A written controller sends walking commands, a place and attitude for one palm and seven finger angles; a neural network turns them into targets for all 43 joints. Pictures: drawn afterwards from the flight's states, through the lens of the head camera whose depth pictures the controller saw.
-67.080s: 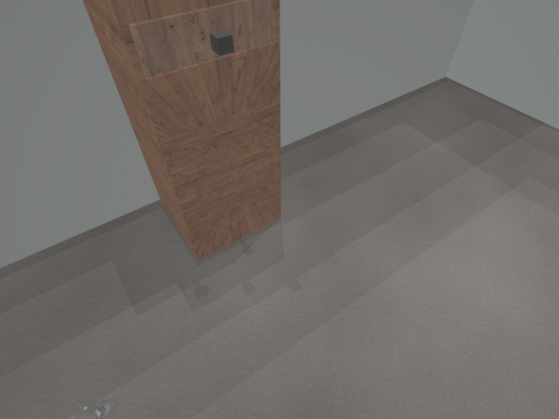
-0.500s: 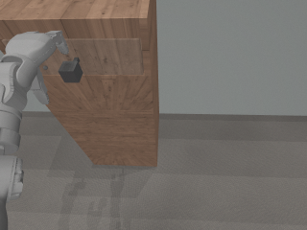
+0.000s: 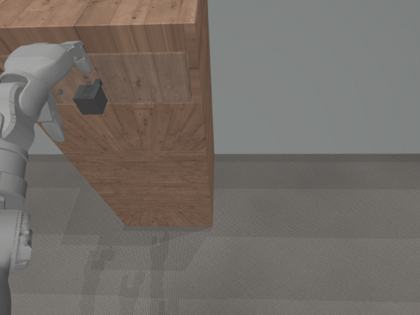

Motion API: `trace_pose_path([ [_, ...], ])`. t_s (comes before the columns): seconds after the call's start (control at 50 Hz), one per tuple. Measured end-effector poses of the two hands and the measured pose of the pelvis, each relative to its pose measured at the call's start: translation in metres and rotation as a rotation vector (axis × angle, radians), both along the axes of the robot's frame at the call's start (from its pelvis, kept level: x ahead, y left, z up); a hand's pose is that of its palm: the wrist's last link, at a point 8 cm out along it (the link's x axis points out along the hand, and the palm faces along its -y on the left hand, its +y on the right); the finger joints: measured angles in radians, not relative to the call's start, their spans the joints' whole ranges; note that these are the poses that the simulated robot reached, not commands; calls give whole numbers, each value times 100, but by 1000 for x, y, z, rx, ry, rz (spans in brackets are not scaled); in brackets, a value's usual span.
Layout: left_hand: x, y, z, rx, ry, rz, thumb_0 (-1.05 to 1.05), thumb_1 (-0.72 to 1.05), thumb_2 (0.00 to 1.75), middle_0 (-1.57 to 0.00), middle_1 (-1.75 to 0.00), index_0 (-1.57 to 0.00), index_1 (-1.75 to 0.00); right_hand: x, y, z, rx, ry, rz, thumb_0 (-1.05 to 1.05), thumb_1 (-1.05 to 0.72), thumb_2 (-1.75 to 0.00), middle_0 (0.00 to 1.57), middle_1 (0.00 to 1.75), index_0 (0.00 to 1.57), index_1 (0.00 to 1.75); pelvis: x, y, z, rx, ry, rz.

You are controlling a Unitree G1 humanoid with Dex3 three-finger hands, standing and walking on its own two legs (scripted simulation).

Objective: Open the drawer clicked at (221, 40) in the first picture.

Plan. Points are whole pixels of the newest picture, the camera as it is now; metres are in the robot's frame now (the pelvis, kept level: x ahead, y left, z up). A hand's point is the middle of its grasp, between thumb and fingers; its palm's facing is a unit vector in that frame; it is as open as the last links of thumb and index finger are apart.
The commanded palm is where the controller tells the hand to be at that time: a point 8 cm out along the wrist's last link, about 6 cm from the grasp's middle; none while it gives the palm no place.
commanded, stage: re-aim the fingers above the handle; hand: left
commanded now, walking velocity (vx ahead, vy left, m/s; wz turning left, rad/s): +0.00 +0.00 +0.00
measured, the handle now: (93, 93) +0.52 +0.25 +0.12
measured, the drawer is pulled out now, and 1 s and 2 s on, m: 0.00 0.00 0.00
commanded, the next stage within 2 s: lower the fingers behind the handle in 0.20 s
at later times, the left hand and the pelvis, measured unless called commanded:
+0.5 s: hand (62, 97) +0.45 +0.27 +0.17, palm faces -0.05 -0.02 -1.00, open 13.9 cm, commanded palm +0.44 +0.28 +0.24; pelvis -0.01 +0.01 +0.00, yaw +0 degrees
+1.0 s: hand (72, 106) +0.45 +0.26 +0.15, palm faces -0.03 -0.02 -1.00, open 13.8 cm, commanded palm +0.44 +0.27 +0.20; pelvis -0.01 +0.00 +0.00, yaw +0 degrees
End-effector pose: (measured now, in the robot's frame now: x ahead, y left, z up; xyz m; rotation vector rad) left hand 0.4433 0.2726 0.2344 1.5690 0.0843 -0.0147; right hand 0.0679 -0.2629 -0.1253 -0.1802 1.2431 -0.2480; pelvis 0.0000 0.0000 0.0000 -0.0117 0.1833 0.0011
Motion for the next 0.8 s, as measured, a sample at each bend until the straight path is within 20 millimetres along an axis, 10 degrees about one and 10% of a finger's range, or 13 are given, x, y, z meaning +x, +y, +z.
trace_pose_path([
  [0.22,-4,2,15,-12,-60,11,0,-49,30,-32,-120,-32,-120,-1,-3,1,-7,3,3,1,-91,-89,20,30,20,30,-3,3,0,-4,-6,9],
  [0.8,-12,1,-25,-15,-8,-13,0,-49,30,-32,-120,-32,-120,-6,3,0,-9,-9,7,0,-91,-89,20,30,20,30,-11,5,-3,-6,3,6],
])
